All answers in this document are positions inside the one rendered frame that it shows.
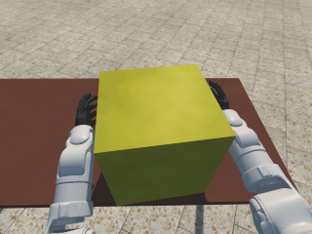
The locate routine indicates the table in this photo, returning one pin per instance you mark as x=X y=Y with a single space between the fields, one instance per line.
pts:
x=37 y=115

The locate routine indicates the robot right forearm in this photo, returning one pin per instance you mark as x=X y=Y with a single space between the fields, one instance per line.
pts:
x=259 y=173

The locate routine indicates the left robot hand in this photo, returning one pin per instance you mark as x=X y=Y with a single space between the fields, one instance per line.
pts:
x=83 y=115

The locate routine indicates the carton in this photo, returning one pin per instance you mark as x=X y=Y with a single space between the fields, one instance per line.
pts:
x=160 y=132

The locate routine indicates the robot left forearm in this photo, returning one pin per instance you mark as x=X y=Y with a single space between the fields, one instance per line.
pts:
x=75 y=175

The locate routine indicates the robot right upper arm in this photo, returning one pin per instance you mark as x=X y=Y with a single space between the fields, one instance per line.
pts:
x=280 y=211

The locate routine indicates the right robot hand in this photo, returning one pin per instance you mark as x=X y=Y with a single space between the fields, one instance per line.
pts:
x=219 y=95

